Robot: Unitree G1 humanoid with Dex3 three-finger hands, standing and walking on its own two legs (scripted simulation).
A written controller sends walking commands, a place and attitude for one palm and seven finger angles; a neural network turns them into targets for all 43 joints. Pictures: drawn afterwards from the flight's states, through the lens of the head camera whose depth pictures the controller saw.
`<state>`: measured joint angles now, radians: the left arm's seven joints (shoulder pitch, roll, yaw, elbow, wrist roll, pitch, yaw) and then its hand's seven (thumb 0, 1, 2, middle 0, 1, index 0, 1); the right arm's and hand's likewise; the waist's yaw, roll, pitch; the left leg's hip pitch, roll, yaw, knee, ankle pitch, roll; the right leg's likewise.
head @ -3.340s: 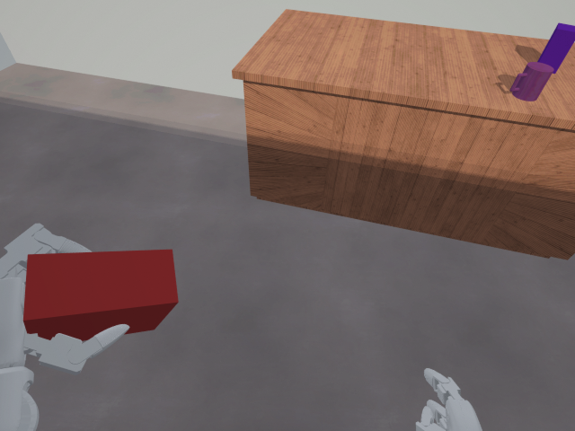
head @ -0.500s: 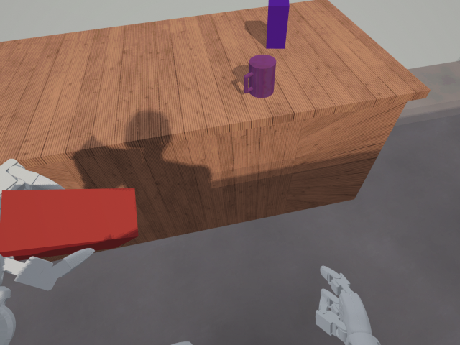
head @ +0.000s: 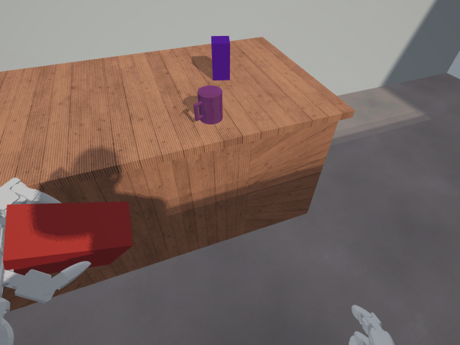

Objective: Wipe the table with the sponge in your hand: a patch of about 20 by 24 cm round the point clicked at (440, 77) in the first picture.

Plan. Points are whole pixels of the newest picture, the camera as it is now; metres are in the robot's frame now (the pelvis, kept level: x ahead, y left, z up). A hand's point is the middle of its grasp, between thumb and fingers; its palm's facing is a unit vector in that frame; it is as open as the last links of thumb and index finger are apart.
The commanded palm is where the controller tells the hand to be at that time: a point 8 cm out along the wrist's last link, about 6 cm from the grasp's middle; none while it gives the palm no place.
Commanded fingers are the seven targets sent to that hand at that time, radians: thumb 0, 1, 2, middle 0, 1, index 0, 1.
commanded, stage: take the last steps up to it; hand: left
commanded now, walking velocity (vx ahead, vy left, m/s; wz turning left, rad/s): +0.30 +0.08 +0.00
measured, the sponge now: (86, 238) +0.22 +0.21 +0.15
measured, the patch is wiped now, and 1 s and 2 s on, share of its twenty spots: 0.00 0.00 0.00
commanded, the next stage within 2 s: come to a stop and stand still in 1.38 s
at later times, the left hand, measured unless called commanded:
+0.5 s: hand (57, 200) +0.27 +0.26 +0.17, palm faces +0.43 -0.80 -0.42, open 10.2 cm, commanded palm +0.21 +0.29 +0.18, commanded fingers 0.00 0.10 1.30 -1.20 -1.60 -1.20 -1.60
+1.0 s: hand (103, 143) +0.40 +0.24 +0.17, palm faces +0.38 -0.82 -0.44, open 10.2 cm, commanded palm +0.34 +0.28 +0.18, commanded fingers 0.00 0.10 1.30 -1.20 -1.60 -1.20 -1.60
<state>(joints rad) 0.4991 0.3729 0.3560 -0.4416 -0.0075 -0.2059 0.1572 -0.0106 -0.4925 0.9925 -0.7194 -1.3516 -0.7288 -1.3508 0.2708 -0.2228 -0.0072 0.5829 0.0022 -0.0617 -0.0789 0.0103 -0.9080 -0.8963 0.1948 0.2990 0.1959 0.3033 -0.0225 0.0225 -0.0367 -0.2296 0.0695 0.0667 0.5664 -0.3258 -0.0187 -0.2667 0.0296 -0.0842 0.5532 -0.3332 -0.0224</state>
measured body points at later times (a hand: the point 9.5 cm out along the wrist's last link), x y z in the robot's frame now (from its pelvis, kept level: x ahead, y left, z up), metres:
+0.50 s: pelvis +0.05 +0.02 +0.00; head +0.06 +0.01 +0.45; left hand +0.25 +0.30 +0.19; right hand +0.22 -0.21 -0.09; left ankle +0.07 +0.15 -0.73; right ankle +0.04 -0.08 -0.69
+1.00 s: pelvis +0.18 +0.01 -0.01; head +0.21 +0.01 +0.44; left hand +0.37 +0.28 +0.20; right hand +0.34 -0.25 -0.09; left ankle +0.23 +0.13 -0.73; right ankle +0.11 -0.09 -0.72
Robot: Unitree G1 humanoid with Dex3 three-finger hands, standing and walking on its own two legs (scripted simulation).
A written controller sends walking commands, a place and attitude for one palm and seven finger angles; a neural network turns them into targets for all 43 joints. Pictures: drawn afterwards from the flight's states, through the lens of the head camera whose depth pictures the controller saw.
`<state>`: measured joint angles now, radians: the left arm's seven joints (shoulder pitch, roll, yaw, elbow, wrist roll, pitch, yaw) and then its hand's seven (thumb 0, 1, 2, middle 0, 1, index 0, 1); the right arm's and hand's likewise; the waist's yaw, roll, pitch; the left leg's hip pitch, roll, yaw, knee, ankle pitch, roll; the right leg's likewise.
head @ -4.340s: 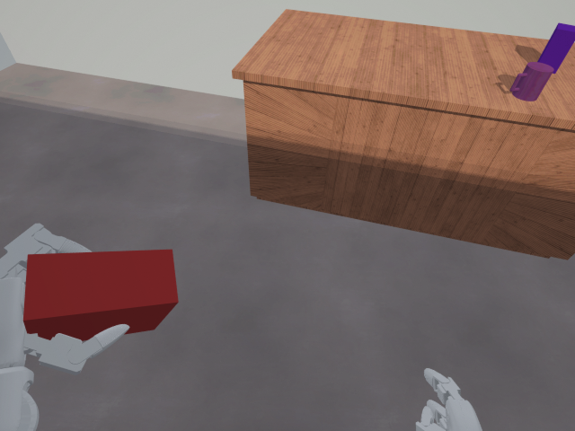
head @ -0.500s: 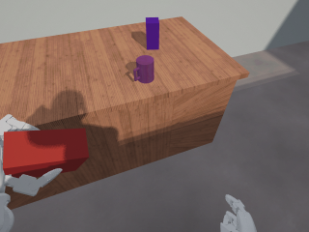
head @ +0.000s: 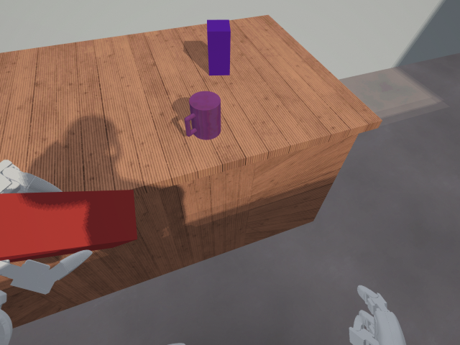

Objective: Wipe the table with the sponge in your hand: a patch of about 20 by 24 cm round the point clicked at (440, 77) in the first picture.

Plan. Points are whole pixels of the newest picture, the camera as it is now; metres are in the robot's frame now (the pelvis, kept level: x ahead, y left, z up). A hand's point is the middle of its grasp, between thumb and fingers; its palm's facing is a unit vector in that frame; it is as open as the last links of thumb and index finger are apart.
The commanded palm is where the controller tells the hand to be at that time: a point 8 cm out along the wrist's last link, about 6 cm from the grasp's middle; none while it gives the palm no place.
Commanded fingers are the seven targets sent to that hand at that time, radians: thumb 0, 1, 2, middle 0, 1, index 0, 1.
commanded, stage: take the last steps up to it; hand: left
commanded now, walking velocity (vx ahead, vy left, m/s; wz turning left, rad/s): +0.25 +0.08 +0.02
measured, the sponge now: (87, 225) +0.23 +0.20 +0.16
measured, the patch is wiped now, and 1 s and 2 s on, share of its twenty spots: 0.00 0.00 0.00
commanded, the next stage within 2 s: come to a stop and stand still in 0.38 s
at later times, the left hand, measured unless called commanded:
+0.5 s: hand (94, 160) +0.32 +0.21 +0.18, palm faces +0.40 -0.79 -0.46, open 10.2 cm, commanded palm +0.26 +0.26 +0.19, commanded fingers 0.00 0.10 1.30 -1.20 -1.60 -1.20 -1.60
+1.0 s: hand (104, 155) +0.33 +0.20 +0.18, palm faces +0.40 -0.81 -0.43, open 10.2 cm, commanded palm +0.28 +0.25 +0.19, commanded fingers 0.00 0.10 1.30 -1.20 -1.60 -1.20 -1.60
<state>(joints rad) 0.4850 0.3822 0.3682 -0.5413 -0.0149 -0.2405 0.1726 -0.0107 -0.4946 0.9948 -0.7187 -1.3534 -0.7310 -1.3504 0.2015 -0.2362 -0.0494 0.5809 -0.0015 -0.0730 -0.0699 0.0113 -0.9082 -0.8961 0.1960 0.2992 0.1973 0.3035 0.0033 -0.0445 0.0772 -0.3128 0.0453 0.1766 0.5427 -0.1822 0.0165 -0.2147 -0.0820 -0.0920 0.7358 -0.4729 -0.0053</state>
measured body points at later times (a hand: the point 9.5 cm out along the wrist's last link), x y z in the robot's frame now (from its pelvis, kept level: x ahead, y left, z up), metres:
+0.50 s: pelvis +0.11 -0.02 +0.02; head +0.15 -0.04 +0.46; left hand +0.29 +0.25 +0.20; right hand +0.28 -0.26 -0.09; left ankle +0.13 +0.11 -0.69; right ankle +0.09 -0.12 -0.72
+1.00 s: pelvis +0.12 -0.03 +0.01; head +0.14 -0.05 +0.46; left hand +0.30 +0.24 +0.20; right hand +0.30 -0.25 -0.08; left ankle +0.12 +0.10 -0.70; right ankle +0.13 -0.11 -0.72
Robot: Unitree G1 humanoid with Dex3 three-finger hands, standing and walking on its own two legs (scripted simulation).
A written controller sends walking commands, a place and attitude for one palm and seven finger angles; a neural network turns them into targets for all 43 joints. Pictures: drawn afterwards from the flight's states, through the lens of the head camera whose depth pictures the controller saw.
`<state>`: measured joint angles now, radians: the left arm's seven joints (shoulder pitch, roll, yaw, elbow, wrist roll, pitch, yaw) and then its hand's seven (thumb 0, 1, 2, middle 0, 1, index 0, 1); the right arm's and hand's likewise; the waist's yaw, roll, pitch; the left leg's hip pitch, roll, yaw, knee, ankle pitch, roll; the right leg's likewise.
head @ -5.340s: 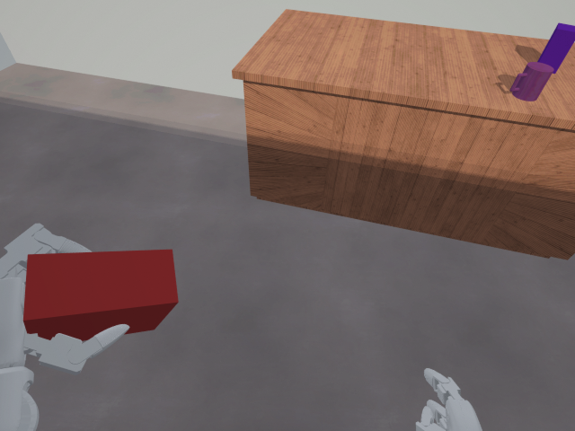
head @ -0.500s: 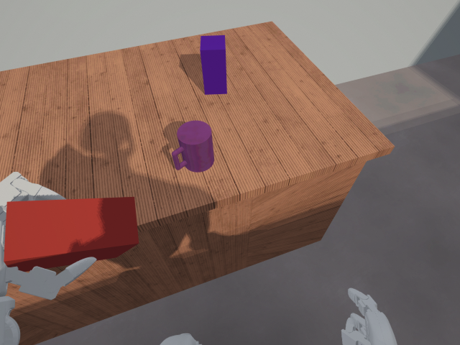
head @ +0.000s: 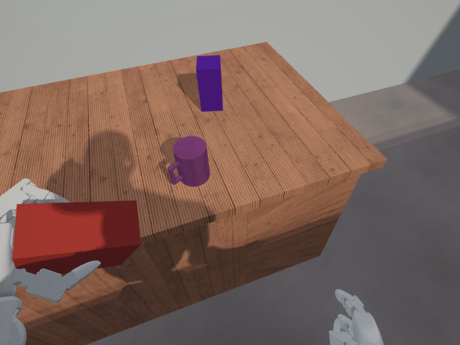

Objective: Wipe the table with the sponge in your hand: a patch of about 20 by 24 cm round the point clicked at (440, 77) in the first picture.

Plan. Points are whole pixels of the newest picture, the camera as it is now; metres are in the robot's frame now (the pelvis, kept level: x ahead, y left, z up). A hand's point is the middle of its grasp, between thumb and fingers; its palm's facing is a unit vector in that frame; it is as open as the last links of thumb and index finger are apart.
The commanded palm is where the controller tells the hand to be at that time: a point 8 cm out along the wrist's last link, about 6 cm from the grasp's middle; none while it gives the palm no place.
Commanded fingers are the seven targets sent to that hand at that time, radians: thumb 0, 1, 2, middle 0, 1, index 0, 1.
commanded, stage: come to a stop and stand still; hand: left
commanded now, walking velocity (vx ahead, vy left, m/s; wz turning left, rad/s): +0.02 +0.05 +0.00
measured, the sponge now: (96, 238) +0.23 +0.20 +0.14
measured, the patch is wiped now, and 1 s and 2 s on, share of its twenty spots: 0.00 0.00 0.00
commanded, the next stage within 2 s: look again from close up in 0.58 s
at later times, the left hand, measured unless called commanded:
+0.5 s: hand (24, 286) +0.16 +0.25 +0.16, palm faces +0.40 -0.83 -0.38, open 10.2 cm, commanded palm +0.11 +0.29 +0.18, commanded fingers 0.00 0.10 1.30 -1.20 -1.60 -1.20 -1.60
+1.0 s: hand (24, 258) +0.19 +0.27 +0.15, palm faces +0.30 -0.87 -0.40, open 10.2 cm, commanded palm +0.14 +0.32 +0.18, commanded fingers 0.00 0.10 1.30 -1.20 -1.60 -1.20 -1.60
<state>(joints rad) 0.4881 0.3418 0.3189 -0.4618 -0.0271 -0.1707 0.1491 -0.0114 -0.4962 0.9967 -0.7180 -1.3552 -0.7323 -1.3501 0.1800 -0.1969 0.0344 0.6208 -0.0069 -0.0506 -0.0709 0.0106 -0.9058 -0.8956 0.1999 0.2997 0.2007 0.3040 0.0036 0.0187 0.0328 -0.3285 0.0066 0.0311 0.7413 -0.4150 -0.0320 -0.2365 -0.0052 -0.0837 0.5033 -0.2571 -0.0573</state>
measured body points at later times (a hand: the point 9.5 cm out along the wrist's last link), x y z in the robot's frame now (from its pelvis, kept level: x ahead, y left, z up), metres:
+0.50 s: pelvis -0.05 +0.01 +0.00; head -0.06 +0.00 +0.45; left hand +0.13 +0.29 +0.18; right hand +0.11 -0.21 -0.10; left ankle -0.01 +0.12 -0.74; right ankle +0.01 -0.08 -0.74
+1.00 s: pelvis -0.03 +0.04 +0.00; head -0.01 +0.06 +0.45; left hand +0.17 +0.32 +0.17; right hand +0.12 -0.19 -0.07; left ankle -0.01 +0.12 -0.74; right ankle +0.01 -0.08 -0.74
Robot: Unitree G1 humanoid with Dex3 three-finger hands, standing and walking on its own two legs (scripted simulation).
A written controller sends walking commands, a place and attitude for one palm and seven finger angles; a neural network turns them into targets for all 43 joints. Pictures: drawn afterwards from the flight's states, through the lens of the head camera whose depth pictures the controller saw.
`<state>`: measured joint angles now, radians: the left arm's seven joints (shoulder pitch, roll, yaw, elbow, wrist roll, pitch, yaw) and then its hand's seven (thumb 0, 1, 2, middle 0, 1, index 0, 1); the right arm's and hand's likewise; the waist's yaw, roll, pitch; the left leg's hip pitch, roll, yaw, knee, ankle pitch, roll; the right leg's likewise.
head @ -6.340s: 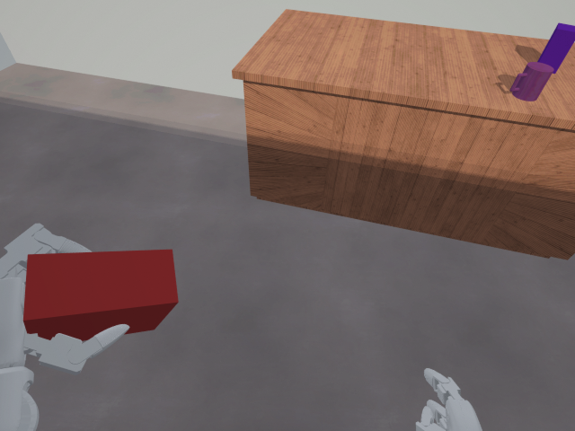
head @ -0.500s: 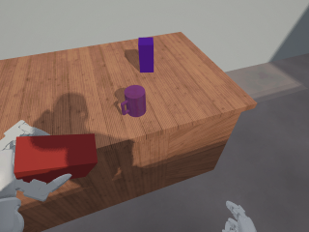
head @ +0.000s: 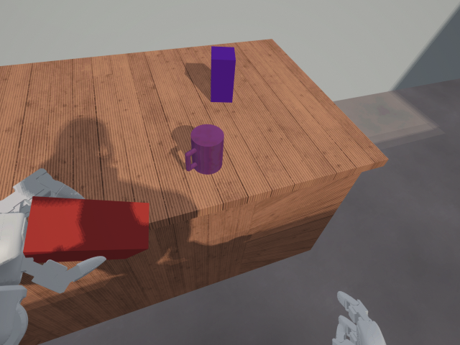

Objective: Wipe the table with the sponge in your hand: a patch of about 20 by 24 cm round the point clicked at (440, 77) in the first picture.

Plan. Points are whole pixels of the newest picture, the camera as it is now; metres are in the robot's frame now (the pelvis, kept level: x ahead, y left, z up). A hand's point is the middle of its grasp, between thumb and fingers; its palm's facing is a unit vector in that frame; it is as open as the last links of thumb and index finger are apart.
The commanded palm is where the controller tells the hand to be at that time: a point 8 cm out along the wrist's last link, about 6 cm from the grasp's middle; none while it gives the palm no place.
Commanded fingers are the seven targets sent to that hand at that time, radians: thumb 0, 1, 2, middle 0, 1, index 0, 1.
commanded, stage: shuffle to correct the standing spot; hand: left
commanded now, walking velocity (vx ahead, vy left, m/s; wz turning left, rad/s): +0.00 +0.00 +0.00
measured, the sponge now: (105, 233) +0.23 +0.20 +0.12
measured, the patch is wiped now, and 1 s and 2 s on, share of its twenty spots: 0.00 0.00 0.00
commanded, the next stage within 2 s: come to a stop and stand still in 0.88 s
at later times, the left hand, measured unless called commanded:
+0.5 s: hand (54, 183) +0.28 +0.28 +0.16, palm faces +0.40 -0.84 -0.37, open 10.2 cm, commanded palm +0.22 +0.31 +0.18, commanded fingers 0.00 0.10 1.30 -1.20 -1.60 -1.20 -1.60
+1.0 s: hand (54, 148) +0.33 +0.30 +0.17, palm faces +0.30 -0.83 -0.48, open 10.2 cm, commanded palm +0.27 +0.35 +0.18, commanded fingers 0.00 0.10 1.30 -1.20 -1.60 -1.20 -1.60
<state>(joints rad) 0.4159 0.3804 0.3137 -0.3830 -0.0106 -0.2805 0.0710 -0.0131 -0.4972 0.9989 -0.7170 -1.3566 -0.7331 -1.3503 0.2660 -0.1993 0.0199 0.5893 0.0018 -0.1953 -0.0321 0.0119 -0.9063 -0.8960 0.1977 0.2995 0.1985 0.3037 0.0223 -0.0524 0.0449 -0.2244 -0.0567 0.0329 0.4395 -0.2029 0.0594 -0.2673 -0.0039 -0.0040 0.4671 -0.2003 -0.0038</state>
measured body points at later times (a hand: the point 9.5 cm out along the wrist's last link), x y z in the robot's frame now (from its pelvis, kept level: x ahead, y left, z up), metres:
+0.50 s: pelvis +0.07 +0.02 -0.01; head +0.09 +0.05 +0.43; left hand +0.25 +0.32 +0.17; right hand +0.27 -0.20 -0.07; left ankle +0.02 +0.08 -0.74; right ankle +0.04 -0.12 -0.74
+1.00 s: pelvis +0.10 +0.07 -0.02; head +0.14 +0.09 +0.43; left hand +0.31 +0.34 +0.19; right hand +0.26 -0.15 -0.10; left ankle +0.10 +0.14 -0.74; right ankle +0.11 -0.02 -0.74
